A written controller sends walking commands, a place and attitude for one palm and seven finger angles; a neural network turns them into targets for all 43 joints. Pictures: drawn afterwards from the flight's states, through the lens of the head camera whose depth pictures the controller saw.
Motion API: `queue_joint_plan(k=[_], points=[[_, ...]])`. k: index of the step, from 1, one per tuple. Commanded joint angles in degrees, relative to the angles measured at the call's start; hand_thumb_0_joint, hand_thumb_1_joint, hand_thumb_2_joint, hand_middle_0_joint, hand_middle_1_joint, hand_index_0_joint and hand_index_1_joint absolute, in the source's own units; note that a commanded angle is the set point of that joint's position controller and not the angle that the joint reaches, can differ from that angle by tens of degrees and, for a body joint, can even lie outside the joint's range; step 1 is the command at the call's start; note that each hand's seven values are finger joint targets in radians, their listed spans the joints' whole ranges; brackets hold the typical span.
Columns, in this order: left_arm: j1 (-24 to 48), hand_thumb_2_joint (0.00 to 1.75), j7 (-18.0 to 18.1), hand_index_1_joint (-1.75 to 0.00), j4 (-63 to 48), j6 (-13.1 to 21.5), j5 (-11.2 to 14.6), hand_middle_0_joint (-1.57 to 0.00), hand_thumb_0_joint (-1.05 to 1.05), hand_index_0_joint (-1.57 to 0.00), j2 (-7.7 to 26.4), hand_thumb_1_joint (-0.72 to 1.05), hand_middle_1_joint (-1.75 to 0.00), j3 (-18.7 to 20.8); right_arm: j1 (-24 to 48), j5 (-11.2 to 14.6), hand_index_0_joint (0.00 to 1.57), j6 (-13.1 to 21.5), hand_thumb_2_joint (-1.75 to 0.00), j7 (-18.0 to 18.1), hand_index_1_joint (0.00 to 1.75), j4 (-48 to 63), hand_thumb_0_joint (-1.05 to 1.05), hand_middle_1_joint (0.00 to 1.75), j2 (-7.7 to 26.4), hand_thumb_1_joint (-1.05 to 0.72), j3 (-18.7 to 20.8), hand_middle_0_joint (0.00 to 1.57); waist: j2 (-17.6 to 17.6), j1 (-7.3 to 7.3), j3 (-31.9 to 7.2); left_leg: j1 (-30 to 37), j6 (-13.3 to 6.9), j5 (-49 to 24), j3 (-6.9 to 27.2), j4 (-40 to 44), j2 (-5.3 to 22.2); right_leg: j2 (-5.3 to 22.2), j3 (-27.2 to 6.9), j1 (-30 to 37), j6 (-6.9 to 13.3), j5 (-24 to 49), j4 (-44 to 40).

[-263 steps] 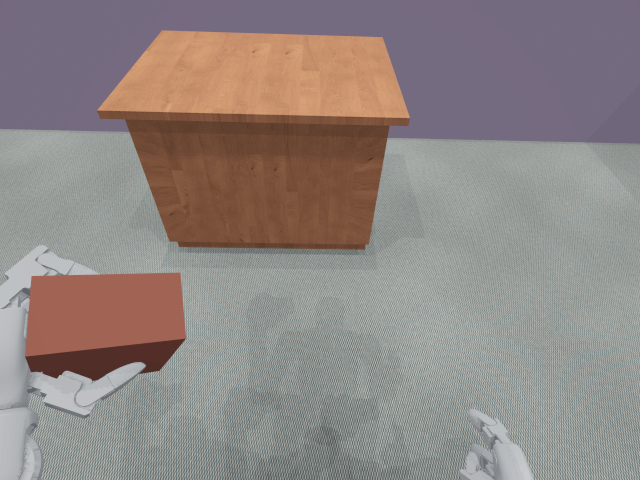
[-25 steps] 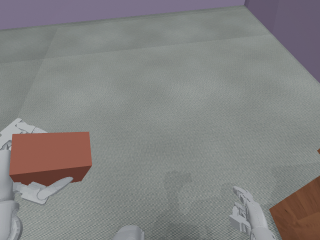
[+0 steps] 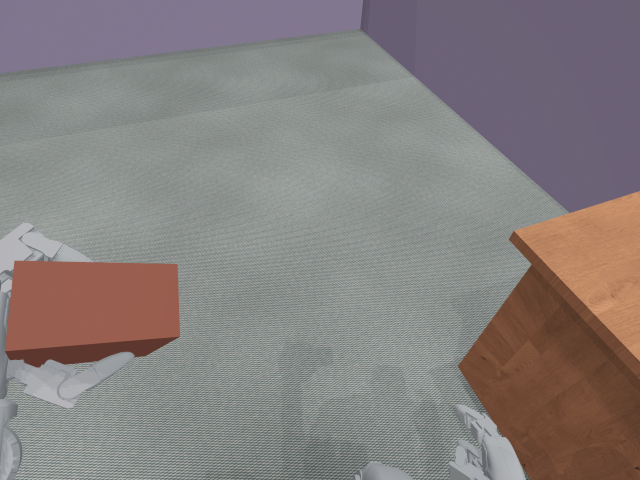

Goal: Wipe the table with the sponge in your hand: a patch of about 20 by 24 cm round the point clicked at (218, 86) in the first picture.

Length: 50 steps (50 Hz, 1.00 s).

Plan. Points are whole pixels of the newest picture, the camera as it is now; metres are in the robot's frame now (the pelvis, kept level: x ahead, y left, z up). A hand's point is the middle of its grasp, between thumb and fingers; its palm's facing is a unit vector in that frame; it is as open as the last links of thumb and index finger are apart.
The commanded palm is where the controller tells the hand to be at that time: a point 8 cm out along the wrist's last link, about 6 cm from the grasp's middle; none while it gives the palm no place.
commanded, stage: turn to face it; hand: left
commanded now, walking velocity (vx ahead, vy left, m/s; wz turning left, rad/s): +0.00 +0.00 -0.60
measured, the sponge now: (116, 317) +0.21 +0.22 +0.16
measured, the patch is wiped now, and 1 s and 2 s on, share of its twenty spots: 0.00 0.00 0.00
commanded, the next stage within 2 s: none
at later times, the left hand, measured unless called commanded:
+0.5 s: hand (221, 349) +0.19 +0.11 +0.18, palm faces +0.11 -0.87 -0.49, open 10.5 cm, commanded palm +0.16 +0.16 +0.18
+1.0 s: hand out of the picture +0.11 -0.05 +0.18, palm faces -0.21 -0.82 -0.54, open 10.5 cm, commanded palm +0.10 +0.03 +0.18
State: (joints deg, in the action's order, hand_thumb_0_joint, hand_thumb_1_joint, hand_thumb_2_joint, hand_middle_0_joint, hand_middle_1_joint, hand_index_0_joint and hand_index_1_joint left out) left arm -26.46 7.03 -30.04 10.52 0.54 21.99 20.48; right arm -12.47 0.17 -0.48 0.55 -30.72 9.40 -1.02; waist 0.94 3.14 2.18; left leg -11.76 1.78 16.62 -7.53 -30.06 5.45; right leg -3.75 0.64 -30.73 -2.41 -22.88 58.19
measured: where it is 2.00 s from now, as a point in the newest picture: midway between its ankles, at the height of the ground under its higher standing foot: outside the picture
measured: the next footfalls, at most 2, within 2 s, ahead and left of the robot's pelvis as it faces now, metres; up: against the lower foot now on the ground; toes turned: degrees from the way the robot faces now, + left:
right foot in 0.18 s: +0.02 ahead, -0.17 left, +0.00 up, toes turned -14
left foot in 0.50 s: +0.01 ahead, +0.06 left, +0.00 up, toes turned -13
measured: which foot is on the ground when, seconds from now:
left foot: down 0.00-0.18, up 0.20-0.48, down 0.50-0.82, up 0.84-1.00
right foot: up 0.00-0.16, down 0.18-0.52, up 0.54-0.80, down 0.82-1.00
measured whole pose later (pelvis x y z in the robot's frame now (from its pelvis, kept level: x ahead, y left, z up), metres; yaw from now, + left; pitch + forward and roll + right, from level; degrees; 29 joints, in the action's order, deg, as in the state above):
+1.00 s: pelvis -0.19 -0.10 -0.01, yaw -36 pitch -1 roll +2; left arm -30.2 7.8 -32.2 11.5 3.0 23.2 21.4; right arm -9.0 0.7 -1.5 0.6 -33.2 12.9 -0.2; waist -2.7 -0.9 8.2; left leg -27.7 5.9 24.5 -2.1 -63.3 4.9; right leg -2.8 1.7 -18.9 5.2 -13.4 33.7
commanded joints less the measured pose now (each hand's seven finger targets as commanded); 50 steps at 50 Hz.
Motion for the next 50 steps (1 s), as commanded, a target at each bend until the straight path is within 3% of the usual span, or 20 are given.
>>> queue_joint_plan(k=[1,7,8,9,10,11,14,21,24,25,26,27,29,31,39,40,42,44,47,50], points=[[8.4,1.30,1.0,-1.60,-11.0,3.2,0.4,-1.20,0.00,-1.20,5.3,0.10,-1.60,2.1,2.7,0.8,0.20,4.5,-0.90,0.0,0.30,6.9,0.00,0.30,9.9,-0.90,3.9,0.20,-13.8,-2.87,-0.5,0.2,-5.8,-21.5,2.6,10.5,16.6,4.7,4.4,3.6,-1.8,-2.1,-7.9],[8.2,1.30,0.9,-1.60,-10.7,2.5,0.3,-1.20,0.00,-1.20,8.3,0.10,-1.60,4.4,2.2,0.7,0.20,6.3,-0.90,-0.6,0.30,7.5,0.00,0.30,10.4,-0.90,4.2,0.20,-15.4,-2.60,-5.9,0.9,-1.5,-23.0,-2.5,-2.8,13.8,2.6,8.9,19.8,-0.8,9.2,-30.2],[7.7,1.30,1.1,-1.60,-11.7,3.0,0.5,-1.20,0.00,-1.20,9.4,0.10,-1.60,5.5,2.6,1.2,0.20,6.3,-0.90,-1.0,0.30,7.8,0.00,0.30,9.5,-0.90,3.9,0.20,-9.9,-2.29,-7.5,-2.0,-0.2,-17.8,-3.4,-10.3,11.9,6.1,5.3,24.7,0.8,16.4,-34.0],[6.4,1.30,1.7,-1.60,-12.6,3.7,0.2,-1.20,0.00,-1.20,12.8,0.10,-1.60,8.4,3.0,1.3,0.20,6.1,-0.90,-0.8,0.30,8.3,0.00,0.30,7.7,-0.90,3.3,0.20,2.6,-2.00,-9.3,-11.8,2.1,-0.3,-4.7,-21.2,6.4,14.8,-6.3,32.1,5.5,37.6,-33.8],[3.0,1.30,2.4,-1.60,-12.1,3.9,1.3,-1.20,0.00,-1.20,15.3,0.10,-1.60,12.2,5.1,1.3,0.20,5.7,-0.90,-0.5,0.30,9.5,0.00,0.30,7.1,-0.90,2.8,0.20,13.9,-0.52,-11.3,-22.2,3.6,20.7,0.2,-32.6,0.5,22.8,-21.2,32.8,11.3,54.1,-33.8],[0.4,1.30,2.4,-1.60,-14.7,3.4,2.7,-1.20,0.00,-1.20,15.7,0.10,-1.60,13.2,6.6,1.6,0.20,4.8,-0.90,-0.3,0.30,9.2,0.00,0.30,7.3,-0.90,3.7,0.20,14.5,-0.39,-13.8,-22.0,3.3,18.6,7.5,-38.5,1.6,24.4,-23.6,30.8,12.0,49.5,-34.3],[-6.2,1.30,2.7,-1.60,-17.9,4.1,3.5,-1.20,0.00,-1.20,13.5,0.10,-1.60,15.1,8.2,0.8,0.20,1.5,-0.90,-0.7,0.30,8.1,0.00,0.30,5.5,-0.90,1.8,0.20,3.9,-2.09,-14.8,-21.8,3.8,12.1,8.0,-37.4,1.5,20.2,-15.9,29.6,12.4,38.6,-32.3],[-4.6,1.30,2.9,-1.60,-13.2,2.7,3.2,-1.20,0.00,-1.20,10.5,0.10,-1.60,12.2,7.0,0.5,0.20,0.5,-0.90,0.7,0.30,7.9,0.00,0.30,8.4,-0.90,3.5,0.20,7.2,-1.60,-9.8,-7.0,2.4,9.8,4.7,-14.0,-2.0,16.7,-20.3,12.6,11.7,8.8,-40.3],[-0.4,1.30,2.5,-1.60,-13.9,2.7,2.5,-1.20,0.00,-1.20,9.3,0.10,-1.60,8.8,4.5,0.6,0.20,0.7,-0.90,1.1,0.30,8.0,0.00,0.30,9.4,-0.90,3.5,0.20,3.7,-3.00,-9.2,4.9,0.5,4.6,4.3,3.5,-1.3,13.5,-19.4,5.9,7.6,1.5,-37.8],[1.8,1.30,2.1,-1.60,-15.0,3.3,2.2,-1.20,0.00,-1.20,9.1,0.10,-1.60,7.8,4.4,0.2,0.20,1.1,-0.90,1.6,0.30,8.5,0.00,0.30,10.5,-0.90,3.9,0.20,-2.5,-3.02,-6.6,7.3,-2.3,8.2,9.1,10.5,3.9,9.2,-17.5,0.1,5.3,-2.0,-31.4],[3.7,1.30,1.7,-1.60,-15.9,4.2,1.6,-1.20,0.00,-1.20,9.0,0.10,-1.60,7.7,5.5,-0.1,0.20,1.6,-0.90,1.9,0.30,9.4,0.00,0.30,11.7,-0.90,4.3,0.20,-14.8,-2.20,-4.0,7.2,-6.7,6.9,18.9,15.8,14.7,2.2,-9.8,-5.3,2.4,-6.2,-17.7],[7.8,1.30,2.1,-1.60,-18.5,5.0,0.0,-1.20,0.00,-1.20,11.6,0.10,-1.60,8.7,6.8,-0.2,0.20,2.3,-0.90,2.2,0.30,9.0,0.00,0.30,10.2,-0.90,3.6,0.20,-24.4,-1.37,-4.5,-1.1,-10.3,11.3,23.8,19.8,23.1,2.5,-2.8,-2.8,0.8,-7.1,2.6],[7.1,1.30,1.7,-1.60,-14.2,4.9,-0.4,-1.20,0.00,-1.20,7.3,0.10,-1.60,4.7,5.9,0.3,0.20,3.2,-0.90,1.4,0.30,8.7,0.00,0.30,9.6,-0.90,4.4,0.20,-16.1,-2.47,0.8,-9.0,-10.6,6.8,16.6,17.4,20.0,5.2,-3.3,-1.3,0.1,-3.5,13.9],[7.7,1.30,1.9,-1.60,-14.1,4.3,0.0,-1.20,0.00,-1.20,6.1,0.10,-1.60,2.4,5.2,1.1,0.20,3.9,-0.90,0.5,0.30,8.1,0.00,0.30,10.1,-0.90,4.6,0.20,-15.7,-2.17,0.5,-5.5,-7.8,0.9,7.0,14.0,16.6,5.6,1.2,-1.7,-1.0,-2.7,8.9],[7.6,1.30,1.9,-1.60,-10.9,4.1,1.1,-1.20,0.00,-1.20,9.0,0.10,-1.60,6.0,1.2,0.7,0.20,7.2,-0.90,-0.2,0.30,7.8,0.00,0.30,10.1,-0.90,4.1,0.20,-15.7,-2.44,-5.8,-1.8,-2.4,-11.6,-1.2,0.3,14.0,2.3,8.6,18.1,-1.0,4.0,-27.7],[7.3,1.30,1.9,-1.60,-10.9,4.3,1.1,-1.20,0.00,-1.20,10.1,0.10,-1.60,7.0,1.0,1.0,0.20,7.2,-0.90,-0.5,0.30,7.5,0.00,0.30,9.4,-0.90,4.1,0.20,-9.9,-2.43,-7.6,-3.1,-0.9,-8.9,-2.3,-6.8,12.0,5.0,5.0,21.8,0.7,10.5,-33.3],[3.6,1.30,2.9,-1.60,-9.1,4.0,1.8,-1.20,0.00,-1.20,14.4,0.10,-1.60,11.7,4.6,1.2,0.20,6.7,-0.90,-0.3,0.30,9.8,0.00,0.30,6.8,-0.90,2.9,0.20,16.2,-0.41,-10.6,-21.4,3.3,19.2,0.7,-30.5,-0.7,20.9,-24.3,27.9,10.5,41.0,-36.6],[-0.8,1.30,2.8,-1.60,-13.3,3.6,3.3,-1.20,0.00,-1.20,14.2,0.10,-1.60,12.3,6.5,1.1,0.20,4.7,-0.90,-0.2,0.30,9.1,0.00,0.30,6.1,-0.90,2.3,0.20,10.3,-1.56,-11.0,-24.5,3.3,12.3,9.9,-40.2,1.1,21.7,-25.1,29.6,13.0,39.9,-34.7],[-3.5,1.30,3.1,-1.60,-13.8,4.3,3.5,-1.20,0.00,-1.20,12.3,0.10,-1.60,12.8,7.9,0.9,0.20,1.8,-0.90,0.0,0.30,7.7,0.00,0.30,5.4,-0.90,1.7,0.20,4.5,-2.23,-13.2,-22.4,4.4,8.5,8.7,-35.8,0.8,17.7,-15.5,31.5,11.7,42.2,-33.1],[-4.2,1.30,3.2,-1.60,-11.5,4.0,3.7,-1.20,0.00,-1.20,12.0,0.10,-1.60,12.7,8.2,0.5,0.20,0.7,-0.90,1.1,0.30,7.7,0.00,0.30,6.7,-0.90,3.0,0.20,4.9,-2.19,-11.1,-16.5,3.7,7.2,7.3,-27.4,-0.8,16.6,-17.6,25.7,11.9,34.9,-36.6]])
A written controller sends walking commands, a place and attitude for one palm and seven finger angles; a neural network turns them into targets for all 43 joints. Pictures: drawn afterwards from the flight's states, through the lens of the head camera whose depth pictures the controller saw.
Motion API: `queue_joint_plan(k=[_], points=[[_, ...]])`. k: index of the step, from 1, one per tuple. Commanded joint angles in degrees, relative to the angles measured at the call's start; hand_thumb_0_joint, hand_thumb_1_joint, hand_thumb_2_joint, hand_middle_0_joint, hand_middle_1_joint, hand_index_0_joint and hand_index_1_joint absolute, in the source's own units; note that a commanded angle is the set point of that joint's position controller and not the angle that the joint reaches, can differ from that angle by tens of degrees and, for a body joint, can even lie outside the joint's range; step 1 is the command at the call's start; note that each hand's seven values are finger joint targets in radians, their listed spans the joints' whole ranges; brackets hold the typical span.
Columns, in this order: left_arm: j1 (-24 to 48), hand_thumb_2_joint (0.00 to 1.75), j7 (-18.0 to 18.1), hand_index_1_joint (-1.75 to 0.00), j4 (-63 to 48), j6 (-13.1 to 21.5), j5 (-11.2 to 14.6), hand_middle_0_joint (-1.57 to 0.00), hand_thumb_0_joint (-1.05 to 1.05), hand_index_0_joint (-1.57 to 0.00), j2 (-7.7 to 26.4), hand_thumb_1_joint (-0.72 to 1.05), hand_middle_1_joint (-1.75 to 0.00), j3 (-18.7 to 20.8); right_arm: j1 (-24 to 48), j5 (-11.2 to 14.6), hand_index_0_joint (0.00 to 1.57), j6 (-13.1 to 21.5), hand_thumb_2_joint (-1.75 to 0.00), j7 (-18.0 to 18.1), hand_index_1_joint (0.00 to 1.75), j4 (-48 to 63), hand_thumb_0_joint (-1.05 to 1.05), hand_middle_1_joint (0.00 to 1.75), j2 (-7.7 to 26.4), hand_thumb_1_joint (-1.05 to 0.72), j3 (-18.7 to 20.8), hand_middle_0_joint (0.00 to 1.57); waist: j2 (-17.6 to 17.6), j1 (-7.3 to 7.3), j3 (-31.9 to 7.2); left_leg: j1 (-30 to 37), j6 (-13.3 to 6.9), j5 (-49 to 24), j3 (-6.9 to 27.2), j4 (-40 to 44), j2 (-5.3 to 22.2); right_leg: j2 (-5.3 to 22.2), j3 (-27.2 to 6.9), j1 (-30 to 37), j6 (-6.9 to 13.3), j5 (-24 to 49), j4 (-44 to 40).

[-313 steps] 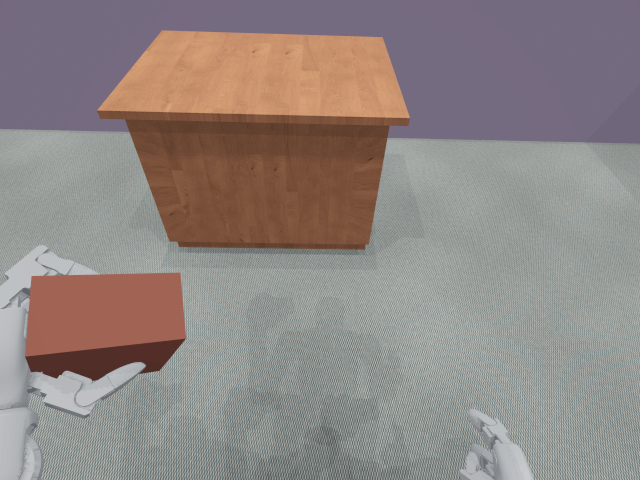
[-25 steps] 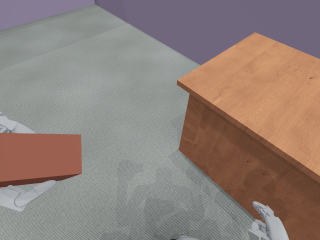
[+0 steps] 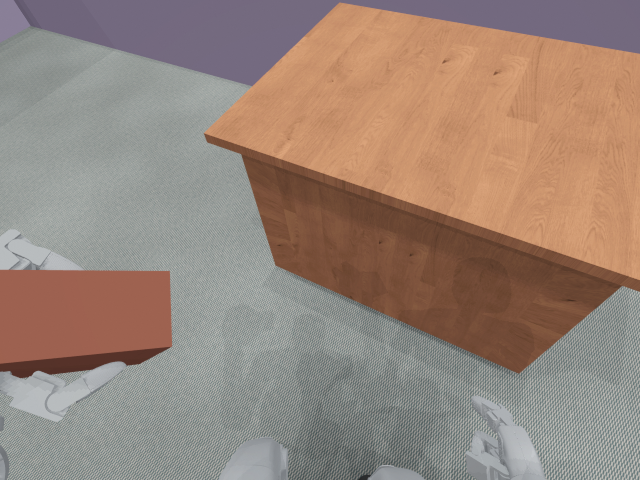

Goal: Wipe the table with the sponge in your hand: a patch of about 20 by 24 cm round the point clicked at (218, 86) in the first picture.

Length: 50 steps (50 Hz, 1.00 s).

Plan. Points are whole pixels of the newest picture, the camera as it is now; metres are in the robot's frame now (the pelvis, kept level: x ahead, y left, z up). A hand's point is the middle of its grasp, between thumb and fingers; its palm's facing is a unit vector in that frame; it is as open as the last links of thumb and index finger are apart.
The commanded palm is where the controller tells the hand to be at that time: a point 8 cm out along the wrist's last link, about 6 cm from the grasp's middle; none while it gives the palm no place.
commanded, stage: turn to face it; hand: left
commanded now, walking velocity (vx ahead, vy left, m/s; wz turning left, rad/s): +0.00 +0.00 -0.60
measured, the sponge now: (107, 325) +0.23 +0.19 +0.16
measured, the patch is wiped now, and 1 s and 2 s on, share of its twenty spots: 0.00 0.00 0.00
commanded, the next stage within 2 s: take the last steps up to it in 1.42 s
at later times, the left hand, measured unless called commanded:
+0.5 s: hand (154, 360) +0.19 +0.13 +0.18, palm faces +0.19 -0.85 -0.50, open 10.5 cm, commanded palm +0.16 +0.17 +0.19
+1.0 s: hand (336, 417) +0.16 -0.01 +0.17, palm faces -0.12 -0.88 -0.46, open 10.5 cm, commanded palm +0.13 +0.06 +0.19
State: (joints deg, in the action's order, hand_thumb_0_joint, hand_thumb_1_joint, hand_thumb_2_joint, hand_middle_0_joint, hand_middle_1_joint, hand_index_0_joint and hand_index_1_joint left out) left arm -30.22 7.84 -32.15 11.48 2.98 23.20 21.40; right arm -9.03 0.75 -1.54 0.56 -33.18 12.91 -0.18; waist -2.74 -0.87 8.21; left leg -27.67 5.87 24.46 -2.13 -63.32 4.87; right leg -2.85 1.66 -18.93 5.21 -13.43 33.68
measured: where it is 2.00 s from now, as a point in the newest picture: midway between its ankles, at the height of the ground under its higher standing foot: outside the picture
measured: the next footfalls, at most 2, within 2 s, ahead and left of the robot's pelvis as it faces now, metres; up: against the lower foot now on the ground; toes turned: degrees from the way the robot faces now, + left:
left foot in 0.30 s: +0.00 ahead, +0.13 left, +0.00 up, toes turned -6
right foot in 0.52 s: +0.00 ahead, -0.15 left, +0.00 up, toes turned -22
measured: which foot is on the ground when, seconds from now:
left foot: up 0.00-0.28, down 0.30-0.54, up 0.56-1.00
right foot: down 0.00-0.34, up 0.36-0.50, down 0.52-1.00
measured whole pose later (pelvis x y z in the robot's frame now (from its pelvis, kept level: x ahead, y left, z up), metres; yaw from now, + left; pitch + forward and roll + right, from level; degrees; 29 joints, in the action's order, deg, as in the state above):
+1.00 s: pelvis -0.15 -0.09 +0.01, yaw -34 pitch +2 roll +5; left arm -28.1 8.8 -27.7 11.2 2.8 22.0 20.4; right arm -10.0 0.8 -5.6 0.1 -31.6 16.6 2.4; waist 2.6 1.1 1.4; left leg -14.4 1.3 28.5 -2.4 -34.5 -1.1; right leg -10.6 -7.9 -21.7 5.3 4.2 16.3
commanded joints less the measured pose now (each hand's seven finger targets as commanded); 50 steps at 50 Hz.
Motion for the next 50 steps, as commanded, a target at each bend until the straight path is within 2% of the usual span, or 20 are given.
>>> queue_joint_plan(k=[1,8,13,15,16,17,18,19,21,25,26,27,28,29,32,38,44,47,49,50], points=[[0.0,1.30,2.3,-1.60,-9.4,2.9,1.4,-1.20,0.00,-1.20,10.5,0.10,-1.60,11.2,4.5,0.0,0.20,1.5,-0.90,1.1,0.30,10.4,0.00,0.30,3.7,-0.90,2.3,0.20,8.8,2.03,-16.9,0.7,-0.7,-0.8,1.7,8.0,-0.7,15.5,-20.1,12.3,4.5,20.1,-13.5],[3.5,1.30,2.4,-1.60,-9.1,2.0,0.9,-1.20,0.00,-1.20,9.2,0.10,-1.60,6.5,3.8,0.5,0.20,0.4,-0.90,1.0,0.30,12.1,0.00,0.30,5.5,-0.90,2.3,0.20,6.2,3.49,-15.5,7.1,-2.9,2.5,2.1,23.1,-3.0,14.4,-27.6,8.9,3.7,2.5,-18.4],[8.1,1.30,1.8,-1.60,-13.2,2.8,0.3,-1.20,0.00,-1.20,10.4,0.10,-1.60,5.7,1.3,0.4,0.20,-0.1,-0.90,0.3,0.30,12.3,0.00,0.30,5.9,-0.90,2.7,0.20,3.3,2.31,-17.1,18.6,-5.0,-0.7,1.2,37.9,-2.6,10.9,-28.4,3.4,-0.9,-4.1,-18.3],[9.2,1.30,1.1,-1.60,-12.7,3.6,0.3,-1.20,0.00,-1.20,10.2,0.10,-1.60,6.0,1.2,-0.1,0.20,0.2,-0.90,0.4,0.30,12.9,0.00,0.30,7.1,-0.90,3.2,0.20,-3.5,1.69,-12.8,23.8,-9.4,2.3,7.4,44.9,5.4,3.6,-22.8,-8.0,-5.4,-9.8,-11.6],[9.1,1.30,0.8,-1.60,-12.0,3.8,0.3,-1.20,0.00,-1.20,10.7,0.10,-1.60,7.3,2.2,0.0,0.20,0.8,-0.90,0.6,0.30,13.1,0.00,0.30,7.2,-0.90,3.1,0.20,-10.9,2.16,-11.5,22.7,-12.7,2.6,12.7,47.1,13.0,-0.7,-15.1,-11.7,-7.4,-9.1,0.3],[10.4,1.30,1.1,-1.60,-14.8,3.7,-0.3,-1.20,0.00,-1.20,13.1,0.10,-1.60,9.1,2.8,0.2,0.20,1.9,-0.90,1.1,0.30,13.4,0.00,0.30,5.7,-0.90,2.8,0.20,-16.5,3.13,-12.7,16.6,-15.3,2.6,15.7,51.5,19.0,-1.4,-9.0,-10.2,-7.1,-11.4,19.2],[7.8,1.30,0.6,-1.60,-11.3,3.3,-0.7,-1.20,0.00,-1.20,11.1,0.10,-1.60,8.4,2.8,0.1,0.20,2.5,-0.90,1.3,0.30,13.6,0.00,0.30,4.8,-0.90,3.2,0.20,-12.7,3.06,-9.4,8.9,-16.4,1.7,13.1,52.5,20.8,0.1,-6.1,-8.6,-7.7,-11.5,30.2],[6.3,1.30,0.1,-1.60,-8.4,3.1,-0.5,-1.20,0.00,-1.20,9.0,0.10,-1.60,7.2,2.2,0.2,0.20,2.9,-0.90,1.0,0.30,13.0,0.00,0.30,5.0,-0.90,3.2,0.20,-10.8,2.98,-6.4,7.5,-16.2,-4.8,7.8,49.9,19.5,2.2,-5.5,-9.6,-7.9,-11.9,30.9],[7.2,1.30,0.0,-1.60,-7.5,2.7,-0.1,-1.20,0.00,-1.20,6.5,0.10,-1.60,4.1,0.9,0.8,0.20,4.2,-0.90,0.7,0.30,12.0,0.00,0.30,5.7,-0.90,2.8,0.20,-9.9,2.91,-5.6,13.6,-11.8,-20.5,-1.5,42.9,16.4,4.0,-1.6,-9.3,-8.0,-13.9,17.3],[14.6,1.30,0.6,-1.60,-8.0,2.2,-1.2,-1.20,0.00,-1.20,7.7,0.10,-1.60,3.7,-0.7,0.6,0.20,7.0,-0.90,0.4,0.30,10.8,0.00,0.30,7.1,-0.90,2.9,0.20,-4.9,1.96,-9.7,14.8,-6.4,-26.2,-5.2,27.6,12.4,1.1,3.8,7.7,-7.7,0.2,-4.5],[16.5,1.30,0.8,-1.60,-7.5,2.1,-1.6,-1.20,0.00,-1.20,9.2,0.10,-1.60,4.7,-0.4,0.7,0.20,7.1,-0.90,0.4,0.30,10.7,0.00,0.30,6.3,-0.90,2.8,0.20,5.2,1.90,-11.0,10.3,-4.4,-17.3,-6.6,16.2,7.7,6.2,-4.3,12.4,-4.7,12.1,-9.0],[14.5,1.30,1.5,-1.60,-5.6,1.5,-1.5,-1.20,0.00,-1.20,11.2,0.10,-1.60,6.6,2.1,0.7,0.20,7.1,-0.90,0.5,0.30,12.0,0.00,0.30,4.7,-0.90,2.3,0.20,19.3,2.72,-12.5,-1.9,-1.8,8.5,-5.6,2.9,-1.0,18.1,-26.2,15.4,1.8,25.0,-12.5],[13.3,1.30,1.8,-1.60,-7.8,1.4,-0.1,-1.20,0.00,-1.20,11.2,0.10,-1.60,7.4,3.6,1.0,0.20,6.5,-0.90,0.6,0.30,12.4,0.00,0.30,5.4,-0.90,2.9,0.20,19.3,3.44,-14.5,0.9,-2.1,9.7,3.0,-3.6,-0.9,20.4,-33.2,8.7,0.1,15.0,-17.9],[8.9,1.30,2.0,-1.60,-9.1,1.8,0.4,-1.20,0.00,-1.20,12.7,0.10,-1.60,9.4,3.4,0.2,0.20,5.5,-0.90,0.6,0.30,11.4,0.00,0.30,4.1,-0.90,2.1,0.20,12.5,3.08,-14.1,-0.7,-1.7,5.4,5.4,-7.3,-0.4,19.8,-33.6,8.8,1.4,5.1,-17.9],[3.3,1.30,2.5,-1.60,-14.5,3.5,1.3,-1.20,0.00,-1.20,12.4,0.10,-1.60,11.1,4.3,-0.4,0.20,2.5,-0.90,-0.4,0.30,9.4,0.00,0.30,3.6,-0.90,1.0,0.20,2.8,2.61,-18.6,-3.0,-0.5,-1.2,5.5,-5.5,-0.5,15.6,-24.7,13.9,1.6,2.2,-15.3],[-2.2,1.30,2.6,-1.60,-8.3,4.1,1.8,-1.20,0.00,-1.20,10.9,0.10,-1.60,12.0,4.1,-0.3,0.20,0.4,-0.90,-0.1,0.30,9.1,0.00,0.30,4.9,-0.90,2.9,0.20,6.6,2.52,-17.3,0.5,-1.1,0.2,3.5,8.1,-2.6,13.4,-26.3,11.4,-2.2,-2.7,-21.0],[2.0,1.30,2.1,-1.60,-5.5,3.5,0.9,-1.20,0.00,-1.20,8.0,0.10,-1.60,6.7,3.6,0.2,0.20,-1.2,-0.90,-0.2,0.30,10.0,0.00,0.30,6.9,-0.90,3.3,0.20,8.9,2.53,-16.0,7.6,-3.0,3.4,1.2,19.3,-5.5,10.3,-28.2,5.9,-4.5,-13.9,-26.4],[6.7,1.30,2.1,-1.60,-9.4,3.6,0.2,-1.20,0.00,-1.20,8.8,0.10,-1.60,5.4,3.7,0.3,0.20,-1.6,-0.90,-0.4,0.30,10.6,0.00,0.30,7.1,-0.90,3.7,0.20,9.1,2.81,-17.0,13.1,-4.4,5.2,-0.3,28.3,-6.8,8.7,-27.9,6.2,-6.2,-11.6,-27.2],[8.0,1.30,1.6,-1.60,-9.6,3.7,-0.2,-1.20,0.00,-1.20,9.4,0.10,-1.60,5.4,1.1,0.1,0.20,-1.5,-0.90,-0.5,0.30,9.7,0.00,0.30,7.3,-0.90,4.3,0.20,7.4,0.82,-16.3,22.3,-6.5,5.0,-2.2,37.5,-6.4,5.1,-25.4,0.2,-9.7,-10.0,-25.7],[9.5,1.30,1.0,-1.60,-10.6,4.1,-0.1,-1.20,0.00,-1.20,9.7,0.10,-1.60,5.0,-0.5,-0.1,0.20,-1.1,-0.90,-0.4,0.30,9.4,0.00,0.30,7.8,-0.90,4.8,0.20,3.1,-0.76,-15.5,28.6,-9.3,5.2,-0.2,44.3,-2.7,1.5,-22.0,-6.2,-13.0,-10.0,-18.0]])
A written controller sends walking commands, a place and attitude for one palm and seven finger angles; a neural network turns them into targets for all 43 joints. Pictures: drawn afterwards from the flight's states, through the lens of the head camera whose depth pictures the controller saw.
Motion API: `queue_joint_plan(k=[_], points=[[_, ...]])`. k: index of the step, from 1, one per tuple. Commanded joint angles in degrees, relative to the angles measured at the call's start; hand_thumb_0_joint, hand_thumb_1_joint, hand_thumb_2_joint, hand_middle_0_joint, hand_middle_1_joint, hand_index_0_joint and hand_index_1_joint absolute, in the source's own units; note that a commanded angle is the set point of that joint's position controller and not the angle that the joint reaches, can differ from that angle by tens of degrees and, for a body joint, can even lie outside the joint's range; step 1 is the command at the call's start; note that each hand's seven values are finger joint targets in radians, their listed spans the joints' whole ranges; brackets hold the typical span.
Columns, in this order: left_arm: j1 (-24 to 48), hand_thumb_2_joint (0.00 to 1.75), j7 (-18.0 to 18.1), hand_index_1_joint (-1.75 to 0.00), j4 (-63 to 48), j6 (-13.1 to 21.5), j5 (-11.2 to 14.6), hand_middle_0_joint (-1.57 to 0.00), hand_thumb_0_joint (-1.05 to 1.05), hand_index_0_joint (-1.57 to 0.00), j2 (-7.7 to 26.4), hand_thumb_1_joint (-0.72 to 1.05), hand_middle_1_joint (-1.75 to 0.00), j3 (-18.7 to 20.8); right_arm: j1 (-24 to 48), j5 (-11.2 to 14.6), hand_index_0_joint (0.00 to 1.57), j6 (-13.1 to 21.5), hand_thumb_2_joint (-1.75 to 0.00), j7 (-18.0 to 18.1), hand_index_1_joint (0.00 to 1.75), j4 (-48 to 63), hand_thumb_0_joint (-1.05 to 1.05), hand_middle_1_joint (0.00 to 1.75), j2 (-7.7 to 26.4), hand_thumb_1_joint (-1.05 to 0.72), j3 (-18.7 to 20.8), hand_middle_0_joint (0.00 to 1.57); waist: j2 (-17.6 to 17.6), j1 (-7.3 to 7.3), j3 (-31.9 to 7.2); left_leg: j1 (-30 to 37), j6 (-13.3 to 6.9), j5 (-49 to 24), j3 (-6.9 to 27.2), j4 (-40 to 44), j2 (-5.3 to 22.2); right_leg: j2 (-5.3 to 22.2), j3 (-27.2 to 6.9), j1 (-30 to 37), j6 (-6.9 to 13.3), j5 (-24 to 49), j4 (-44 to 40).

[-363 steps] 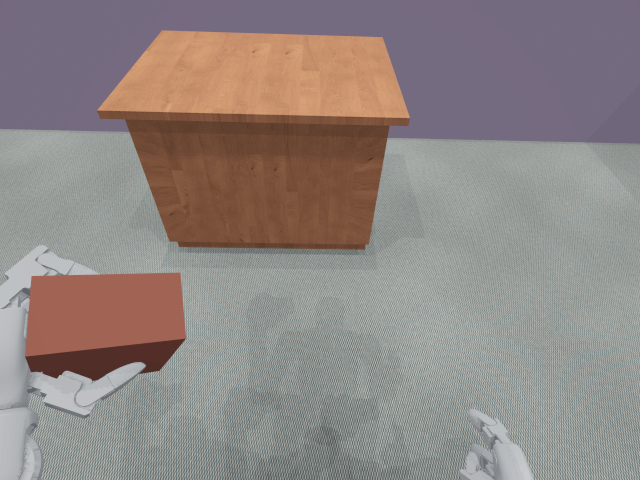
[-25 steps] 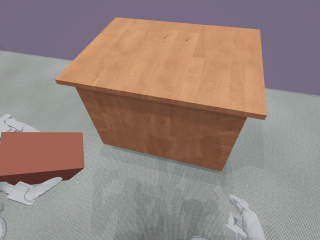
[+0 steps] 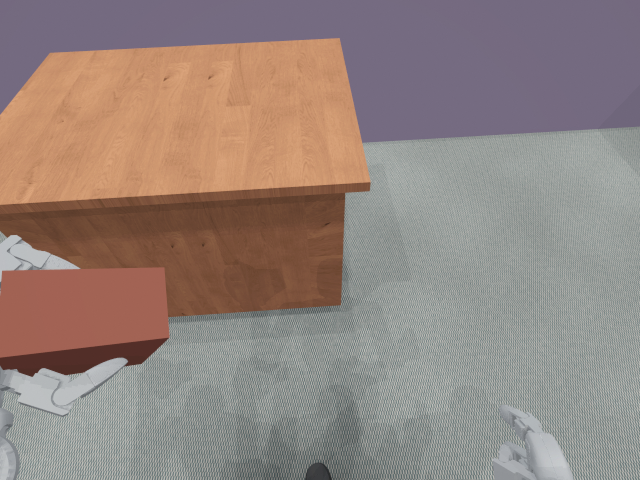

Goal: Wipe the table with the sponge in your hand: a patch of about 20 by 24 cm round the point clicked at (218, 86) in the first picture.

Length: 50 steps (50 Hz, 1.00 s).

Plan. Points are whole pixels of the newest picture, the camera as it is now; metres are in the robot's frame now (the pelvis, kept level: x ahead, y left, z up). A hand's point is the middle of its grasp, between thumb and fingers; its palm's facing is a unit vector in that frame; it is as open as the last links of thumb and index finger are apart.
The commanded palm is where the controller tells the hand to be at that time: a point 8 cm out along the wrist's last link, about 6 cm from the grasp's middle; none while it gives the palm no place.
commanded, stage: turn to face it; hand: left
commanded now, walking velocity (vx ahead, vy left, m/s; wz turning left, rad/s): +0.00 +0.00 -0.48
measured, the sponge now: (108, 324) +0.23 +0.21 +0.15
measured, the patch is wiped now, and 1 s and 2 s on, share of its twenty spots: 0.00 0.00 0.00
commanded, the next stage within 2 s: take the last steps up to it in 0.42 s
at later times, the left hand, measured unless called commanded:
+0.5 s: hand (239, 341) +0.21 +0.08 +0.18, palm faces +0.12 -0.84 -0.52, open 10.5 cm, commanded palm +0.16 +0.15 +0.18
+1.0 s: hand (276, 339) +0.21 +0.05 +0.17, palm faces +0.16 -0.86 -0.49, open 10.5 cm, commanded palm +0.17 +0.12 +0.18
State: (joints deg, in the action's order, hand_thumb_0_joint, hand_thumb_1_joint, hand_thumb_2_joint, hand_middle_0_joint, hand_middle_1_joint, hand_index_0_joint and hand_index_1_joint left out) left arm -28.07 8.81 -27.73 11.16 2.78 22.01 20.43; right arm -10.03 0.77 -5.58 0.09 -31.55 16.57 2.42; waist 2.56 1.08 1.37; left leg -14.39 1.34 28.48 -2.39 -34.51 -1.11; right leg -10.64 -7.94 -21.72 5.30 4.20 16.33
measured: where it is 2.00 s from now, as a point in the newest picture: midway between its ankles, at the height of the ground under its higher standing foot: outside the picture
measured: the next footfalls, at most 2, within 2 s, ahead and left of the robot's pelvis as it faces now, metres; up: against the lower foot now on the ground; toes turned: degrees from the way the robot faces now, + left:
left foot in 0.04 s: +0.00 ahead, +0.16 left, +0.00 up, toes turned +3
right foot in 0.24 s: +0.07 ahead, -0.17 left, +0.00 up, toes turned -9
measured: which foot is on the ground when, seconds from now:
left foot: up 0.00-0.02, down 0.04-0.24, up 0.26-0.56, down 0.58-0.80, up 0.82-1.00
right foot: down 0.00-0.04, up 0.06-0.22, down 0.24-0.60, up 0.62-0.76, down 0.78-1.00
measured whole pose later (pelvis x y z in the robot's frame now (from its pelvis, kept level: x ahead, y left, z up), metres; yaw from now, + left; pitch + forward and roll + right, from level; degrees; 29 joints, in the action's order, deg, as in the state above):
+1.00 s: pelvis -0.05 -0.12 +0.01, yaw -12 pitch +0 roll +2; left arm -28.7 7.3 -26.4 15.4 0.4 21.2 19.0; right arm -11.3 -0.2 2.1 1.8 -37.3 11.8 0.2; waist -0.8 -0.9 2.5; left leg -30.2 1.3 16.7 -2.7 -59.6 4.0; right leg 1.1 7.0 -13.5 3.9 -14.7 27.5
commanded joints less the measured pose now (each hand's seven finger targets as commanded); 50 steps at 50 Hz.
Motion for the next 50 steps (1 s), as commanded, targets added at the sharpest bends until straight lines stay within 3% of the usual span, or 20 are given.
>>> queue_joint_plan(k=[1,2,4,7,10,11,12,13,15,17,26,28,31,33,37,38,40,42,45,50], points=[[8.0,1.30,-0.8,-1.60,-16.0,4.8,0.2,-1.20,0.00,-1.20,11.3,0.10,-1.60,7.0,2.7,-1.1,0.20,3.5,-0.90,0.5,0.30,9.0,0.00,0.30,5.4,-0.90,2.4,0.20,-14.6,-1.94,-6.9,13.3,-10.9,1.9,12.8,23.6,16.6,3.1,-4.2,-8.3,-14.3,-25.9,21.5],[9.5,1.30,-0.7,-1.60,-19.2,4.8,-0.8,-1.20,0.00,-1.20,13.7,0.10,-1.60,9.4,6.5,-1.8,0.20,5.2,-0.90,0.9,0.30,11.3,0.00,0.30,3.5,-0.90,2.2,0.20,-20.5,0.78,-7.0,5.6,-15.5,-6.5,21.9,22.0,30.9,5.7,0.5,-10.8,-10.9,-29.3,50.0],[1.5,1.30,-1.6,-1.60,-13.8,4.0,-0.4,-1.20,0.00,-1.20,13.6,0.10,-1.60,12.5,6.2,-0.4,0.20,6.4,-0.90,0.7,0.30,10.2,0.00,0.30,2.1,-0.90,2.7,0.20,-15.8,1.41,-2.2,-5.6,-13.1,-10.0,7.6,20.0,27.2,10.2,-0.6,-12.1,-7.8,-29.5,64.0],[2.4,1.30,-0.8,-1.60,-14.5,3.9,0.4,-1.20,0.00,-1.20,9.8,0.10,-1.60,9.4,3.8,0.9,0.20,8.4,-0.90,0.7,0.30,9.0,0.00,0.30,1.8,-0.90,1.5,0.20,-14.4,1.07,2.2,-5.5,-7.0,-15.5,-2.1,13.3,21.8,13.2,7.0,-6.4,-7.7,-30.6,38.1],[8.3,1.30,0.0,-1.60,-14.7,4.5,-0.6,-1.20,0.00,-1.20,9.1,0.10,-1.60,7.5,0.1,1.0,0.20,12.1,-0.90,0.9,0.30,7.8,0.00,0.30,3.6,-0.90,1.6,0.20,-10.6,-0.19,-2.9,-3.3,-2.3,-22.2,-4.8,-1.3,16.7,8.2,15.2,10.4,-8.6,-19.2,15.9],[11.2,1.30,0.3,-1.60,-13.5,4.4,-1.0,-1.20,0.00,-1.20,10.5,0.10,-1.60,8.2,0.0,1.0,0.20,12.9,-0.90,1.0,0.30,7.0,0.00,0.30,2.8,-0.90,1.4,0.20,-2.0,-0.61,-5.0,-4.3,-0.6,-19.0,-6.1,-12.4,12.8,11.0,11.0,14.7,-6.9,-11.2,9.8],[10.6,1.30,0.6,-1.60,-10.2,3.7,-1.9,-1.20,0.00,-1.20,12.3,0.10,-1.60,9.0,1.7,0.7,0.20,13.2,-0.90,1.1,0.30,7.3,0.00,0.30,1.5,-0.90,1.1,0.20,13.1,-0.67,-5.2,-16.0,1.8,1.5,-5.8,-26.5,5.3,23.3,-11.3,18.0,0.0,5.3,6.2],[11.5,1.30,1.2,-1.60,-10.7,3.8,-1.0,-1.20,0.00,-1.20,13.9,0.10,-1.60,11.2,4.6,0.5,0.20,13.5,-0.90,1.4,0.30,7.7,0.00,0.30,1.5,-0.90,0.7,0.20,17.4,0.63,-7.7,-16.1,2.0,8.4,1.4,-35.0,5.1,30.8,-22.5,12.1,3.6,4.8,2.1],[7.8,1.30,0.9,-1.60,-14.6,4.4,-0.1,-1.20,0.00,-1.20,13.8,0.10,-1.60,11.0,5.1,-0.1,0.20,11.7,-0.90,1.2,0.30,6.5,0.00,0.30,0.9,-0.90,0.4,0.20,6.3,0.31,-8.2,-12.9,2.0,0.8,5.8,-39.4,5.2,28.4,-24.3,6.8,4.9,-17.9,-0.1],[3.0,1.30,1.1,-1.60,-17.4,5.4,0.4,-1.20,0.00,-1.20,13.6,0.10,-1.60,12.5,5.6,-0.4,0.20,9.7,-0.90,0.7,0.30,5.6,0.00,0.30,0.0,-0.90,-0.9,0.20,0.3,0.09,-11.7,-10.9,2.1,-1.9,4.0,-32.0,4.8,25.1,-14.6,9.0,4.0,-21.1,1.4],[-2.5,1.30,0.9,-1.60,-13.0,5.2,-0.1,-1.20,0.00,-1.20,10.4,0.10,-1.60,10.9,2.8,-0.2,0.20,8.7,-0.90,1.3,0.30,6.6,0.00,0.30,1.2,-0.90,-0.2,0.20,2.2,-0.81,-11.0,3.2,-0.8,-4.0,-0.3,5.0,1.3,21.5,-12.5,6.8,1.3,-23.8,-2.5],[-0.6,1.30,0.6,-1.60,-13.6,5.4,-0.6,-1.20,0.00,-1.20,10.3,0.10,-1.60,9.1,2.0,-0.2,0.20,9.0,-0.90,2.0,0.30,6.9,0.00,0.30,2.6,-0.90,0.3,0.20,-3.7,-1.37,-10.2,7.0,-3.8,-1.4,2.3,15.3,5.0,17.1,-8.7,5.2,-2.2,-30.3,1.0],[0.7,1.30,1.0,-1.60,-12.8,5.1,-2.0,-1.20,0.00,-1.20,9.6,0.10,-1.60,7.9,4.3,-0.5,0.20,10.1,-0.90,3.1,0.30,6.9,0.00,0.30,3.1,-0.90,0.3,0.20,-18.9,-1.88,-3.9,-2.8,-13.0,12.5,19.9,25.3,20.7,7.3,7.8,-0.6,-6.0,-28.0,30.5],[1.7,1.30,0.7,-1.60,-11.2,4.7,-2.6,-1.20,0.00,-1.20,9.0,0.10,-1.60,6.7,3.9,-0.5,0.20,11.4,-0.90,3.2,0.30,5.6,0.00,0.30,2.5,-0.90,0.6,0.20,-15.7,-1.88,0.8,-6.4,-12.9,3.9,14.3,21.7,18.4,9.2,9.0,-2.8,-6.1,-29.0,37.5],[7.0,1.30,1.0,-1.60,-13.0,4.5,-2.9,-1.20,0.00,-1.20,8.7,0.10,-1.60,4.5,2.5,-0.5,0.20,12.8,-0.90,3.4,0.30,3.7,0.00,0.30,3.7,-0.90,0.4,0.20,-15.4,-1.73,-1.3,-0.9,-7.6,-17.9,5.0,8.6,12.9,10.1,15.5,7.4,-5.7,-25.6,11.0],[9.3,1.30,1.1,-1.60,-13.0,4.9,-2.9,-1.20,0.00,-1.20,8.6,0.10,-1.60,4.3,3.1,-0.5,0.20,12.9,-0.90,3.5,0.30,3.4,0.00,0.30,3.6,-0.90,0.5,0.20,-12.8,-1.80,-3.2,-6.4,-6.5,-19.3,3.9,2.6,12.1,12.7,12.2,16.2,-4.2,-20.5,7.7],[10.8,1.30,1.6,-1.60,-10.4,5.3,-2.7,-1.20,0.00,-1.20,12.5,0.10,-1.60,7.5,3.6,-0.2,0.20,12.9,-0.90,3.5,0.30,4.1,0.00,0.30,1.9,-0.90,0.7,0.20,9.6,-1.50,-5.0,-23.7,-1.7,-2.0,-3.4,-21.1,1.8,32.3,-19.1,26.5,5.7,-7.5,2.0],[11.0,1.30,0.9,-1.60,-9.3,5.4,-1.9,-1.20,0.00,-1.20,13.0,0.10,-1.60,8.3,3.7,-0.3,0.20,12.2,-0.90,2.8,0.30,3.0,0.00,0.30,3.6,-0.90,1.9,0.20,3.9,-0.79,-3.0,-23.7,-0.7,-0.7,5.8,-33.9,4.7,35.9,-24.8,17.0,7.1,-26.0,-4.1],[3.6,1.30,0.1,-1.60,-9.8,7.2,-1.5,-1.20,0.00,-1.20,11.1,0.10,-1.60,7.9,3.8,-0.8,0.20,10.6,-0.90,2.1,0.30,2.3,0.00,0.30,0.9,-0.90,0.0,0.20,-1.5,-1.19,-0.5,-23.5,0.0,-10.8,4.5,-33.8,6.9,31.4,-6.9,11.8,5.5,-15.0,-3.4],[0.2,1.30,0.5,-1.60,-10.3,7.5,-1.2,-1.20,0.00,-1.20,10.9,0.10,-1.60,9.2,3.2,-1.0,0.20,10.7,-0.90,2.3,0.30,3.8,0.00,0.30,0.2,-0.90,0.1,0.20,2.7,-0.60,-5.6,-16.7,-0.3,-13.7,-1.8,-14.0,6.4,28.3,0.7,14.7,3.9,-9.5,-0.9]])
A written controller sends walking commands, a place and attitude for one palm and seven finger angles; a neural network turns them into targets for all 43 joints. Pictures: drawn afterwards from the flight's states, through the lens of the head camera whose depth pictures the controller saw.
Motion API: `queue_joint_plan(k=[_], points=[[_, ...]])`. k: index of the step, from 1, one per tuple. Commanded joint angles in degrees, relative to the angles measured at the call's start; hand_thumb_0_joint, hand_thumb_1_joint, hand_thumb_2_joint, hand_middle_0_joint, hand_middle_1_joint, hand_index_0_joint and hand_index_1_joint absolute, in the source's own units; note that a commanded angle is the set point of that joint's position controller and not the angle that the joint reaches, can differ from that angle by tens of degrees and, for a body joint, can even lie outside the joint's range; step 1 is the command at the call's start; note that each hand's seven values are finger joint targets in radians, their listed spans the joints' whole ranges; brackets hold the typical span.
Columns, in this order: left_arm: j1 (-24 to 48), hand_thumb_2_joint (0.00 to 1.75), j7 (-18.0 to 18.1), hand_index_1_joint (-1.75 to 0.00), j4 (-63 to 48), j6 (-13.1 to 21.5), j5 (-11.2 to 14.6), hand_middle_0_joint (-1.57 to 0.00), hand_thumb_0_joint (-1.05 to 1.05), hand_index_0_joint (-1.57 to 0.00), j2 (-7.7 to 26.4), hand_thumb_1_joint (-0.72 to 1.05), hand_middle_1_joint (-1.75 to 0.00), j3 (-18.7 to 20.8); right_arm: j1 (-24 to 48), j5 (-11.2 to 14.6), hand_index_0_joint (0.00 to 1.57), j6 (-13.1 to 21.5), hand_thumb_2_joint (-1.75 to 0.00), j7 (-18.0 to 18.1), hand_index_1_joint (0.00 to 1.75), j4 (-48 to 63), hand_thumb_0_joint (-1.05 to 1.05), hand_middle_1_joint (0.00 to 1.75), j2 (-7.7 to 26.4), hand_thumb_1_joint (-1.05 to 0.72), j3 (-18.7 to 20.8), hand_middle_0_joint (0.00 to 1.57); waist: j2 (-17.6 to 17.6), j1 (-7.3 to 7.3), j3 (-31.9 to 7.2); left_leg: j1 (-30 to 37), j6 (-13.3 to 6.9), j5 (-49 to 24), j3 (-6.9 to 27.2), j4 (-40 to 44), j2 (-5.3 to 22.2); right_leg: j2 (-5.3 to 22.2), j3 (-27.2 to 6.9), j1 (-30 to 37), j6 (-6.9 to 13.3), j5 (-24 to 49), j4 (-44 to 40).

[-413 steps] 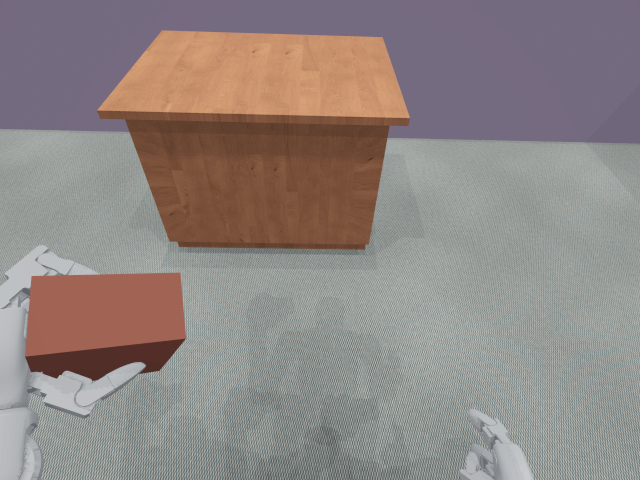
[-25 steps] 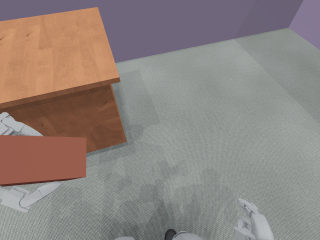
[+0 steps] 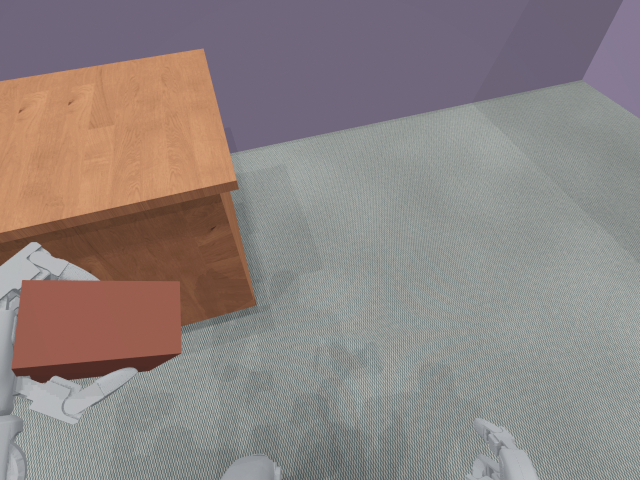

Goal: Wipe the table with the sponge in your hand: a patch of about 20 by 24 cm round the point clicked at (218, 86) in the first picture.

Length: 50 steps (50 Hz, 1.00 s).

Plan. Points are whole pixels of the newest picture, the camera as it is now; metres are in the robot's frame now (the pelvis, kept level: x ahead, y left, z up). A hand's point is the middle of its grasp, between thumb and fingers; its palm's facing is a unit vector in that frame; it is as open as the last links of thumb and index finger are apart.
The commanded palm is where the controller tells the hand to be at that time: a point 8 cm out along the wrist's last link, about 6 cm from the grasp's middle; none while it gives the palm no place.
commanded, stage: take the last steps up to it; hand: left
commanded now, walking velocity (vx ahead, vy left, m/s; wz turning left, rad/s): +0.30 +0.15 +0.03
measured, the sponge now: (120, 333) +0.23 +0.20 +0.15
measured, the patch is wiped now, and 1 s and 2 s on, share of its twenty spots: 0.00 0.00 0.00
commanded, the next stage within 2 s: come to a stop and stand still in 0.72 s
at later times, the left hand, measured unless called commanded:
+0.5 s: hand (84, 238) +0.32 +0.26 +0.17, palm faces +0.34 -0.79 -0.52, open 10.5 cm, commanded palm +0.26 +0.32 +0.17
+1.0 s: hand (58, 168) +0.43 +0.34 +0.17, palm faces +0.35 -0.82 -0.45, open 10.5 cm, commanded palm +0.36 +0.38 +0.17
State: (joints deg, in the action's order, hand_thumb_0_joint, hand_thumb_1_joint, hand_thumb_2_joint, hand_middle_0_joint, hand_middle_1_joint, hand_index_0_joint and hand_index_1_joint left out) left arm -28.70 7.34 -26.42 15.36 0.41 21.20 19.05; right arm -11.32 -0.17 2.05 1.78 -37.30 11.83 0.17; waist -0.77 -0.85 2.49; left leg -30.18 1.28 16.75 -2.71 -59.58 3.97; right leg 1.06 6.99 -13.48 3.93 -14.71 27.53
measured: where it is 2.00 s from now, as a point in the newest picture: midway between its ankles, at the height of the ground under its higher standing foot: outside the picture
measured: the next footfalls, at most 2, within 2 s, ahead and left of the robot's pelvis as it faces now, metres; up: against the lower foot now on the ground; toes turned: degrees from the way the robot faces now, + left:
left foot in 0.24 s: +0.11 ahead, +0.19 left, +0.00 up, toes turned +8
right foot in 0.46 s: +0.14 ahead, -0.04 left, +0.00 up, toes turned -10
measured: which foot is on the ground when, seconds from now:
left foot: up 0.00-0.22, down 0.24-0.48, up 0.50-0.82, down 0.84-1.00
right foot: down 0.00-0.24, up 0.26-0.44, down 0.46-0.82, up 0.84-1.00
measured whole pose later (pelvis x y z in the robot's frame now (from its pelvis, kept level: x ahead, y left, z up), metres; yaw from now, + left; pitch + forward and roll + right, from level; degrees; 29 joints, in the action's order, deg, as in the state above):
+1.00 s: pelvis +0.19 +0.11 -0.01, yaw -1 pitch +0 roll +0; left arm -26.0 9.0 -33.1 12.8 1.9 25.7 23.9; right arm -8.0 -0.1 4.8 1.2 -32.8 7.7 -0.7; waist 3.6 -1.0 5.6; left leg -19.3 -0.7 12.2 -9.1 -31.7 4.2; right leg 2.7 4.5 -23.6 -2.2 -27.3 56.8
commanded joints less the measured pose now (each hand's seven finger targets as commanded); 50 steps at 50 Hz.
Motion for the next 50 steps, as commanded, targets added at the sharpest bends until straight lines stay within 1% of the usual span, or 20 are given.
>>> queue_joint_plan(k=[1,5,9,11,12,14,21,22,23,24,27,31,36,39,40,41,42,43,47,50], points=[[0.6,1.30,2.3,-1.60,-11.4,3.1,1.2,-1.20,0.00,-1.20,11.8,0.10,-1.60,10.8,4.5,-0.2,0.20,3.4,-0.90,0.7,0.30,9.8,0.00,0.30,4.7,-0.90,2.3,0.20,6.5,1.77,-7.4,-0.2,-0.4,-1.9,-3.0,14.0,0.4,16.2,-14.3,8.1,5.0,10.4,-11.6],[3.7,1.30,3.0,-1.60,-11.3,1.7,1.1,-1.20,0.00,-1.20,10.5,0.10,-1.60,9.0,4.4,0.0,0.20,4.6,-0.90,1.1,0.30,10.6,0.00,0.30,4.8,-0.90,2.6,0.20,11.3,2.36,-6.5,6.2,-1.4,-0.4,-5.7,21.9,-0.9,16.6,-14.7,6.7,4.7,3.8,-11.0],[8.0,1.30,3.4,-1.60,-13.4,1.4,0.8,-1.20,0.00,-1.20,9.8,0.10,-1.60,7.4,3.5,0.0,0.20,5.1,-0.90,1.9,0.30,10.7,0.00,0.30,5.4,-0.90,3.2,0.20,7.3,1.23,-6.5,19.2,-2.3,-2.4,-8.2,34.4,-2.2,12.8,-11.4,3.1,1.3,2.3,-3.0],[9.2,1.30,3.3,-1.60,-14.8,1.8,1.0,-1.20,0.00,-1.20,9.2,0.10,-1.60,7.1,2.5,0.5,0.20,5.1,-0.90,2.1,0.30,11.0,0.00,0.30,7.6,-0.90,4.3,0.20,-4.8,-0.08,-8.7,30.8,-7.0,-8.8,3.3,37.5,6.1,6.3,-6.1,-7.3,-2.6,4.2,13.6],[10.0,1.30,3.2,-1.60,-16.6,2.2,1.1,-1.20,0.00,-1.20,8.9,0.10,-1.60,6.3,2.6,1.0,0.20,5.1,-0.90,1.8,0.30,11.7,0.00,0.30,8.0,-0.90,4.3,0.20,-14.1,0.06,-10.2,37.0,-10.9,-18.6,14.7,38.3,14.5,2.1,-0.9,-16.3,-4.8,-12.8,25.2],[6.7,1.30,2.9,-1.60,-14.0,2.1,0.6,-1.20,0.00,-1.20,11.2,0.10,-1.60,8.3,3.3,0.3,0.20,5.5,-0.90,1.8,0.30,10.3,0.00,0.30,6.3,-0.90,3.7,0.20,-16.9,0.18,-7.6,29.9,-17.3,-12.2,21.2,42.2,18.6,3.8,-4.3,-21.7,-4.9,-20.4,37.3],[2.1,1.30,3.0,-1.60,-17.8,1.9,1.2,-1.20,0.00,-1.20,10.1,0.10,-1.60,9.3,3.3,0.8,0.20,7.5,-0.90,1.1,0.30,9.1,0.00,0.30,6.0,-0.90,2.8,0.20,-11.4,1.44,-9.0,16.8,-7.6,-16.0,0.2,29.7,8.2,0.9,3.4,3.4,-4.6,-3.4,2.4],[1.5,1.30,2.9,-1.60,-15.4,1.5,0.9,-1.20,0.00,-1.20,10.5,0.10,-1.60,9.7,3.2,0.9,0.20,6.9,-0.90,1.1,0.30,9.0,0.00,0.30,5.7,-0.90,2.8,0.20,-4.6,1.72,-10.2,10.7,-5.9,-12.7,-2.1,20.5,6.1,4.7,-2.1,10.7,-2.5,2.7,-2.4],[2.1,1.30,2.9,-1.60,-13.6,1.3,0.7,-1.20,0.00,-1.20,12.8,0.10,-1.60,11.1,3.7,0.9,0.20,6.1,-0.90,1.0,0.30,9.7,0.00,0.30,4.5,-0.90,2.6,0.20,11.4,1.17,-10.8,-2.1,-2.9,-1.8,-6.7,5.7,-0.5,17.0,-22.8,18.1,2.8,11.1,-6.0],[2.9,1.30,2.8,-1.60,-10.7,1.1,2.1,-1.20,0.00,-1.20,13.2,0.10,-1.60,13.1,4.7,1.1,0.20,5.9,-0.90,0.5,0.30,10.6,0.00,0.30,5.2,-0.90,3.0,0.20,18.4,1.75,-8.7,-10.3,-0.9,13.3,-1.7,-6.3,-3.0,25.6,-36.8,18.0,6.9,17.2,-9.7],[2.3,1.30,1.9,-1.60,-9.7,2.6,2.3,-1.20,0.00,-1.20,12.5,0.10,-1.60,13.0,5.4,0.7,0.20,3.9,-0.90,0.2,0.30,8.4,0.00,0.30,4.5,-0.90,2.0,0.20,6.1,1.28,-5.2,-12.7,0.6,7.4,4.6,-13.1,1.3,23.4,-24.0,13.6,6.6,25.0,-7.4],[2.8,1.30,2.1,-1.60,-10.8,4.1,0.9,-1.20,0.00,-1.20,9.9,0.10,-1.60,9.5,5.2,0.1,0.20,3.2,-0.90,0.0,0.30,8.8,0.00,0.30,4.4,-0.90,1.9,0.20,10.1,0.50,-6.6,-4.8,0.5,0.9,-1.3,4.1,1.5,18.0,-7.2,11.2,2.7,37.5,-5.2],[2.7,1.30,3.5,-1.60,-17.1,3.0,0.4,-1.20,0.00,-1.20,11.3,0.10,-1.60,10.1,5.9,-0.2,0.20,4.2,-0.90,0.4,0.30,11.2,0.00,0.30,3.9,-0.90,2.7,0.20,11.7,2.60,-8.7,6.0,-0.6,-1.7,-8.7,22.1,-2.4,17.3,-5.9,11.8,2.1,38.6,-2.8],[4.2,1.30,4.1,-1.60,-19.8,3.2,0.3,-1.20,0.00,-1.20,12.2,0.10,-1.60,11.0,3.5,0.0,0.20,4.4,-0.90,1.3,0.30,11.4,0.00,0.30,4.6,-0.90,3.8,0.20,5.7,0.23,-12.5,20.6,-1.1,-10.3,-10.1,34.5,-4.1,14.0,-2.8,8.0,-1.0,32.1,8.3],[5.0,1.30,4.1,-1.60,-21.1,3.8,0.6,-1.20,0.00,-1.20,12.1,0.10,-1.60,10.8,3.2,0.2,0.20,4.5,-0.90,1.6,0.30,11.7,0.00,0.30,5.6,-0.90,4.4,0.20,-2.4,-0.27,-14.5,28.6,-2.6,-15.2,-6.2,35.4,-0.5,11.2,-1.7,1.8,-2.6,23.4,17.6],[5.4,1.30,4.0,-1.60,-22.4,4.1,1.1,-1.20,0.00,-1.20,11.7,0.10,-1.60,10.9,2.8,0.6,0.20,4.6,-0.90,1.3,0.30,12.0,0.00,0.30,7.5,-0.90,5.2,0.20,-16.5,0.21,-16.4,36.8,-8.6,-34.1,9.7,34.5,12.1,4.3,0.9,-10.8,-5.3,-8.2,29.6],[5.5,1.30,3.8,-1.60,-19.8,4.3,0.9,-1.20,0.00,-1.20,12.1,0.10,-1.60,10.1,1.9,0.9,0.20,4.8,-0.90,0.9,0.30,12.8,0.00,0.30,7.1,-0.90,4.9,0.20,-14.6,0.63,-14.6,32.5,-12.3,-38.1,18.9,37.5,18.0,1.0,-2.6,-12.9,-4.8,-24.7,39.5],[2.2,1.30,3.3,-1.60,-14.2,3.7,1.4,-1.20,0.00,-1.20,13.0,0.10,-1.60,11.8,2.2,0.1,0.20,4.8,-0.90,1.0,0.30,11.3,0.00,0.30,6.7,-0.90,4.2,0.20,-11.5,0.54,-13.7,27.9,-14.0,-32.2,21.9,39.9,20.3,2.1,-5.5,-14.6,-5.0,-22.6,43.4],[1.1,1.30,2.4,-1.60,-23.7,2.1,2.0,-1.20,0.00,-1.20,11.6,0.10,-1.60,11.1,3.8,0.3,0.20,5.0,-0.90,0.1,0.30,11.4,0.00,0.30,5.6,-0.90,3.1,0.20,-12.1,1.01,-11.1,24.0,-9.5,-34.8,6.0,38.0,14.0,2.9,-4.0,-12.3,-6.1,-12.1,30.6],[-0.9,1.30,2.1,-1.60,-24.9,0.7,2.5,-1.20,0.00,-1.20,9.6,0.10,-1.60,8.8,2.2,-0.2,0.20,6.6,-0.90,-0.5,0.30,11.9,0.00,0.30,5.5,-0.90,2.0,0.20,-16.6,0.43,-11.2,22.0,-6.9,-33.7,3.6,39.3,13.2,0.3,-1.2,-6.5,-5.9,-9.4,19.8]])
